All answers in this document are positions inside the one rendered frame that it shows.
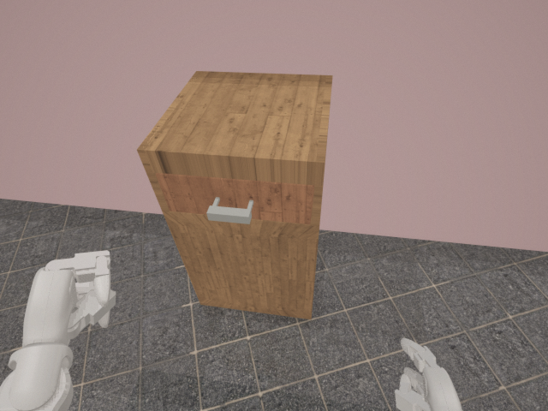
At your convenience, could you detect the robot right hand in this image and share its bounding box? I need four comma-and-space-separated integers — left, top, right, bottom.
395, 338, 462, 411

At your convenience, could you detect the drawer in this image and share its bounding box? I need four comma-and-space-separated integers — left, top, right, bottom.
156, 173, 314, 224

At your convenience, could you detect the left robot forearm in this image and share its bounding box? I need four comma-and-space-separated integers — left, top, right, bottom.
0, 342, 74, 411

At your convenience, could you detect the robot left hand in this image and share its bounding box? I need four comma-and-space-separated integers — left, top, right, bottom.
22, 250, 116, 348

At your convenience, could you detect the handle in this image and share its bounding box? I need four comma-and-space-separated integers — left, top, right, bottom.
206, 197, 253, 224

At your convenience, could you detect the cabinet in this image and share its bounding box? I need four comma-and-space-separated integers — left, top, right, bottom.
137, 71, 333, 319

